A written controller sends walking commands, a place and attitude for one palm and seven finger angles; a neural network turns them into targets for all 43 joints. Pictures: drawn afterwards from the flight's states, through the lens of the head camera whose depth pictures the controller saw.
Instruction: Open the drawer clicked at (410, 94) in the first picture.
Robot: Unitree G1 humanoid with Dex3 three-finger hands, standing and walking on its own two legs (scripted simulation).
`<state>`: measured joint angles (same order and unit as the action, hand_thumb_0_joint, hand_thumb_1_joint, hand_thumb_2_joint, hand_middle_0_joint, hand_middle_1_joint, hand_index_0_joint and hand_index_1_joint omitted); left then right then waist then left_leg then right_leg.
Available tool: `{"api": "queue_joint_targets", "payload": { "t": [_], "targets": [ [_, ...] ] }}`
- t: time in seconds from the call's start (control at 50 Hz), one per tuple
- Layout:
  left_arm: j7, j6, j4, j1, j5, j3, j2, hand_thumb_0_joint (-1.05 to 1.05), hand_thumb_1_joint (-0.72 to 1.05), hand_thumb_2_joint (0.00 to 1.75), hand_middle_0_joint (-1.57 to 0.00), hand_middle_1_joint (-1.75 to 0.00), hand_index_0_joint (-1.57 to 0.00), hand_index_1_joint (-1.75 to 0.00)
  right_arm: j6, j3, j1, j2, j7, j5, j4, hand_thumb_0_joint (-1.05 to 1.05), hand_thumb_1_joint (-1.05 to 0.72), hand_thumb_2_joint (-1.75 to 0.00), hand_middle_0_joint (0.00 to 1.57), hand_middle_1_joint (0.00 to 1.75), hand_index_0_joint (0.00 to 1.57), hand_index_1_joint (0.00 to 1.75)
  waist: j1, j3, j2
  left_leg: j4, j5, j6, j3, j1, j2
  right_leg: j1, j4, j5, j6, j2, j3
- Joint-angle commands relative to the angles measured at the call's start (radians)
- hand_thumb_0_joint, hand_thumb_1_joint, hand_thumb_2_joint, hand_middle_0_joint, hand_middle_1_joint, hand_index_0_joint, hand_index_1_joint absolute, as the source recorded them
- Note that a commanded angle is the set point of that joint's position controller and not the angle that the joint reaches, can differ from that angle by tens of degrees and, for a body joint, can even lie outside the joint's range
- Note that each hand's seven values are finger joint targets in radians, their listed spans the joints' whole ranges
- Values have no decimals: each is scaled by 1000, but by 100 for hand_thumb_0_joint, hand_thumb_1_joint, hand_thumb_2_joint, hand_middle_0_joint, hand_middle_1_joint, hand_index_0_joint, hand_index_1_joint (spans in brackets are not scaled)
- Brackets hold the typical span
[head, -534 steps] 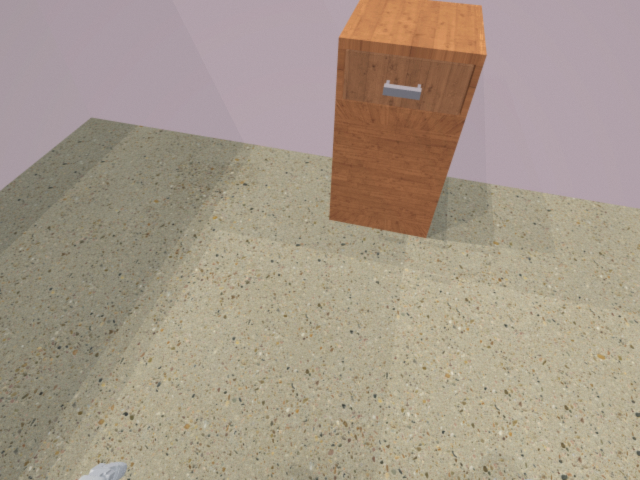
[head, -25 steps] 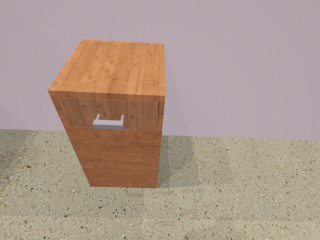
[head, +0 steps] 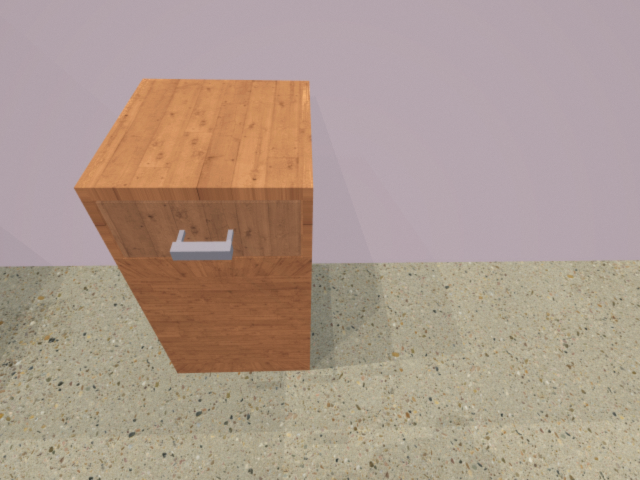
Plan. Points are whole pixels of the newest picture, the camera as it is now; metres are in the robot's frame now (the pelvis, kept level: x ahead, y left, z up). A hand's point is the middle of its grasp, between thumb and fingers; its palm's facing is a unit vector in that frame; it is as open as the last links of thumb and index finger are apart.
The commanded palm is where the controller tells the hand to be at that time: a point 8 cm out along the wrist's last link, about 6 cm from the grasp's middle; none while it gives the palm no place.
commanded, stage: look again from close up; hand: left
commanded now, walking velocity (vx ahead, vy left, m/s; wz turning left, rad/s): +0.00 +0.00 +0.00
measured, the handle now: (204, 242) +0.56 +0.27 -0.10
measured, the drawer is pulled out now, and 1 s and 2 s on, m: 0.00 0.00 0.00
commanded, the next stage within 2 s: shuffle to correct the standing spot in 0.36 s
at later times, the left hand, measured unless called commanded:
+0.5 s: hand out of the picture -0.01 +0.11 -0.18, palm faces +0.06 -0.99 -0.12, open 7.4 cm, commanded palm none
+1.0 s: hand out of the picture +0.03 +0.18 -0.18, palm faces +0.09 -0.98 -0.17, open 7.4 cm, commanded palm none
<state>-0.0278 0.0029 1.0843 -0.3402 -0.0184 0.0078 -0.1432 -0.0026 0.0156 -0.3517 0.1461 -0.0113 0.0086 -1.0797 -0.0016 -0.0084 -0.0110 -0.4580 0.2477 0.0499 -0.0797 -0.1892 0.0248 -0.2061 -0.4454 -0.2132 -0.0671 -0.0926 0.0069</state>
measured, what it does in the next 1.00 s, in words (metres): lifts its right foot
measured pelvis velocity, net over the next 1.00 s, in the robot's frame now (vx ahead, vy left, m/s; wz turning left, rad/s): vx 0.04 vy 0.01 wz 0.05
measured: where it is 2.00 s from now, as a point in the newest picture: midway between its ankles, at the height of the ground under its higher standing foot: outside the picture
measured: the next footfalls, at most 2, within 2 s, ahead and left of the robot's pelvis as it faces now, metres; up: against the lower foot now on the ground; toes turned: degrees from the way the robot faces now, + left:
right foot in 1.18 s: +0.09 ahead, -0.08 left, +0.00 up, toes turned +6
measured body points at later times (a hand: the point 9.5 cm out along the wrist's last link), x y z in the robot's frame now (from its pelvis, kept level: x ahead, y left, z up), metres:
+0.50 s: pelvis +0.01 -0.04 +0.00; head +0.01 -0.03 +0.45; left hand -0.02 +0.16 -0.16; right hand +0.01 -0.25 -0.16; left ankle +0.00 +0.08 -0.74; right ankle +0.02 -0.17 -0.74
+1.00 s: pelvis +0.04 +0.01 +0.00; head +0.05 +0.03 +0.45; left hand +0.03 +0.23 -0.16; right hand +0.05 -0.20 -0.15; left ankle +0.02 +0.08 -0.74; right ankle +0.04 -0.11 -0.72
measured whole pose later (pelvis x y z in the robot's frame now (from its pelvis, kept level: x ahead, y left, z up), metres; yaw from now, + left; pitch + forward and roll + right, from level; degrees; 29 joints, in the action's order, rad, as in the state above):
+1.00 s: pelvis +0.04 +0.01 +0.00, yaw +3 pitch -1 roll +0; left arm -0.03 0.02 1.08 -0.28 -0.02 -0.03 -0.15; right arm -0.02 0.01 -0.30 0.11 -0.05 0.01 -1.08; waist 0.00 -0.04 -0.04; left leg -0.40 0.25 0.09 -0.11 -0.14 0.06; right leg -0.29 -0.67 -0.37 -0.02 -0.05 0.03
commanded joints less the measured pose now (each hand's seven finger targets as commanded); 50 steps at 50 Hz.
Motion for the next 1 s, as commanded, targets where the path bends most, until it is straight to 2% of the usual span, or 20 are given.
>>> {"api": "queue_joint_targets", "payload": {
  "t": [0.0,0.2,0.24,0.34,0.44,0.48,0.52,0.56,0.6,0.62,0.64,0.68,0.7,0.72,0.74,0.76,0.8,0.86,0.92,0.98],
  "targets": [
    [-10,-15,-21,-72,1,-14,-70,0,90,90,-20,-30,-20,-30,-23,-27,-27,110,-13,2,31,0,-90,-90,20,30,20,30,-10,-94,12,162,40,-7,136,-111,-125,12,44,43,75,-9,-8],
    [-13,-27,-13,-73,3,-16,-59,0,90,90,-20,-30,-20,-30,-20,-26,-30,73,-15,1,2,0,-90,-90,20,30,20,30,0,-73,-41,92,-53,-20,93,-56,-110,-20,81,38,84,-15,-43],
    [-13,-28,-9,-77,4,-16,-54,0,90,90,-20,-30,-20,-30,-22,-25,-24,70,-17,1,-1,0,-90,-90,20,30,20,30,-2,-66,-10,90,-77,-21,90,-42,-112,-20,81,61,85,-14,-46],
    [-13,-30,-4,-78,4,-17,-56,0,90,90,-20,-30,-20,-30,-21,-23,-21,66,-18,1,-6,0,-90,-90,20,30,20,30,-1,-70,-8,89,-85,-26,87,-43,-113,-9,89,71,88,-13,-46],
    [-11,-29,-5,-81,5,-17,-55,0,90,90,-20,-30,-20,-30,-20,-22,-18,64,-19,2,-9,0,-90,-90,20,30,20,30,-3,-77,12,94,-74,-30,85,-40,-115,-12,103,50,91,-12,-47],
    [-11,-29,-10,-82,2,-26,-73,0,90,90,-20,-30,-20,-30,-15,-25,-22,77,-15,4,-4,0,-90,-90,20,30,20,30,-9,-70,-2,70,-26,-29,74,-60,-100,3,96,-19,98,-23,-51],
    [-10,-22,-23,-84,-1,-43,-100,0,90,90,-20,-30,-20,-30,-2,-28,-15,81,-9,7,15,0,-90,-90,20,30,20,30,-18,-107,-42,23,79,-31,57,-140,-69,-6,124,-182,116,-55,-92],
    [-9,-15,-36,-98,-3,-66,-139,0,90,90,-20,-30,-20,-30,7,-34,-5,78,-4,9,41,0,-90,-90,20,30,20,30,-30,-111,-113,-72,119,-33,29,-203,-35,3,187,-302,148,-129,-161],
    [-14,-12,-48,-110,-6,-86,-162,0,90,90,-20,-30,-20,-30,14,-42,10,76,-2,11,67,0,-90,-90,20,30,20,30,-40,-115,-188,-200,142,-33,17,-251,-38,5,256,-342,193,-223,-248],
    [-17,-14,-58,-102,-10,-92,-162,0,90,90,-20,-30,-20,-30,12,-42,13,77,0,12,76,0,-90,-90,20,30,20,30,-40,-122,-200,-220,152,-32,31,-255,-55,-10,256,-305,213,-246,-259],
    [-18,-15,-65,-86,-13,-95,-161,0,90,90,-20,-30,-20,-30,8,-44,7,69,4,11,79,0,-90,-90,20,30,20,30,-30,-116,-175,-180,151,-30,31,-225,-60,-18,230,-250,218,-247,-222],
    [-14,-12,-82,-38,-10,-93,-149,0,90,90,-20,-30,-20,-30,-2,-40,-65,59,7,9,60,0,-90,-90,20,30,20,30,10,-77,-105,13,65,-27,13,-38,-48,-103,116,-180,182,-177,-100],
    [-11,-6,-92,-24,-8,-83,-112,0,90,90,-20,-30,-20,-30,-6,-43,-104,77,5,11,48,0,-90,-90,20,30,20,30,27,-75,26,76,35,-13,80,26,-88,-163,5,-190,145,-86,-10],
    [-7,1,-101,-32,-7,-70,-60,0,90,90,-20,-30,-20,-30,-8,-55,-135,139,2,19,43,0,-90,-90,20,30,20,30,32,-78,224,158,29,34,262,34,-225,-229,-167,-222,97,16,104],
    [-10,-1,-105,-16,-11,-54,-30,0,90,90,-20,-30,-20,-30,-12,-59,-146,153,-9,18,41,0,-90,-90,20,30,20,30,39,-98,313,257,13,86,370,22,-291,-277,-297,-316,81,56,99],
    [-9,-3,-98,-16,-9,-47,-29,0,90,90,-20,-30,-20,-30,-17,-49,-116,128,-21,17,44,0,-90,-90,20,30,20,30,24,-117,221,250,-81,130,384,6,-307,-287,-384,-304,92,34,40],
    [-4,-10,-57,-40,-3,-35,-14,0,90,90,-20,-30,-20,-30,-29,-32,-44,91,-31,16,57,0,-90,-90,20,30,20,30,-11,-90,90,198,-394,136,280,-4,-293,-223,-386,-232,85,2,2],
    [-9,-7,-31,-54,4,-27,-15,0,90,90,-20,-30,-20,-30,-44,-25,-43,98,-43,5,39,0,-90,-90,20,30,20,30,-10,4,107,131,-833,115,175,128,-263,-142,-268,-164,53,16,9],
    [-11,6,-32,-24,4,-34,-45,0,90,90,-20,-30,-20,-30,-35,-38,-48,116,-51,0,22,0,-90,-90,20,30,20,30,3,10,75,110,-926,113,177,175,-287,-130,-227,-144,50,30,13],
    [-10,22,-51,14,0,-46,-54,0,90,90,-20,-30,-20,-30,-22,-52,-46,130,-58,5,14,0,-90,-90,20,30,20,30,13,-13,77,107,-889,131,199,150,-314,-142,-263,-171,57,34,4]
  ]
}}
